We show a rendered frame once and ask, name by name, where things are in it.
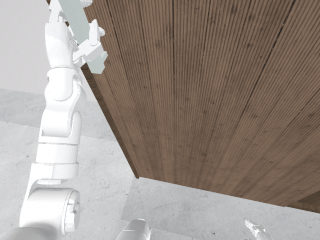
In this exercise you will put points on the robot right hand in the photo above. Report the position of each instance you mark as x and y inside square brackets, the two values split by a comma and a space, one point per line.
[257, 230]

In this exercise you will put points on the robot left forearm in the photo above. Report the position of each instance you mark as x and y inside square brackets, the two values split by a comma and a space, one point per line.
[60, 131]

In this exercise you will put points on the wardrobe door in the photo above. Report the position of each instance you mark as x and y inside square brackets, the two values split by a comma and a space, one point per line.
[217, 95]
[313, 199]

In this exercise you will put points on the robot left thigh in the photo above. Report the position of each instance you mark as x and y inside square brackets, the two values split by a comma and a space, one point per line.
[136, 229]

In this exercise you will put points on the handle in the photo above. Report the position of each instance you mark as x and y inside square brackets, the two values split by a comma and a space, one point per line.
[76, 17]

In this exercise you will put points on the left robot upper arm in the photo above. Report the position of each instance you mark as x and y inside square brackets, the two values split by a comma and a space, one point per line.
[50, 213]

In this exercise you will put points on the robot left hand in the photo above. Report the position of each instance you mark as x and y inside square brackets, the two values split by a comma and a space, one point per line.
[60, 41]

